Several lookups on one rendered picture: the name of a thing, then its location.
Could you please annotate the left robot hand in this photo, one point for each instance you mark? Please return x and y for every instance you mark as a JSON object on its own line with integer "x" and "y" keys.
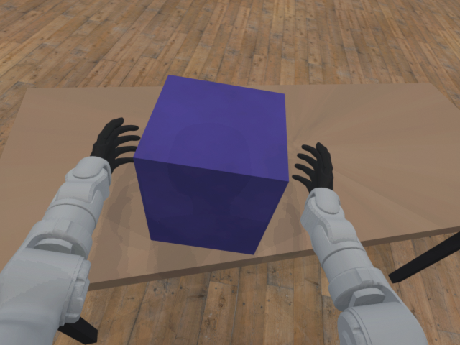
{"x": 108, "y": 140}

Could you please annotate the robot right forearm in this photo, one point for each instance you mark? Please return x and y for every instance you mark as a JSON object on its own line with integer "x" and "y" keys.
{"x": 353, "y": 280}

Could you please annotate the table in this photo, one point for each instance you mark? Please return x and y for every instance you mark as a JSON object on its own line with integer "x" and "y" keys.
{"x": 395, "y": 152}

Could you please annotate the robot left upper arm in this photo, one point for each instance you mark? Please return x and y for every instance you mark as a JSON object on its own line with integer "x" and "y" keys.
{"x": 43, "y": 290}

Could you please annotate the right robot hand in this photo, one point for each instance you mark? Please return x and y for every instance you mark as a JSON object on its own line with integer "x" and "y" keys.
{"x": 321, "y": 176}

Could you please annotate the robot right upper arm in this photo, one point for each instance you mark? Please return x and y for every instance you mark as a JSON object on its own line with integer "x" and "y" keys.
{"x": 379, "y": 324}

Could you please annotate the carton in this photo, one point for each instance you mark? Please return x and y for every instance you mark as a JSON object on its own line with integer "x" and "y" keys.
{"x": 212, "y": 164}

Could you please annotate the robot left forearm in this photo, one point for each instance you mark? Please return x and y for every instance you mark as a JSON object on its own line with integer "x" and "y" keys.
{"x": 70, "y": 219}

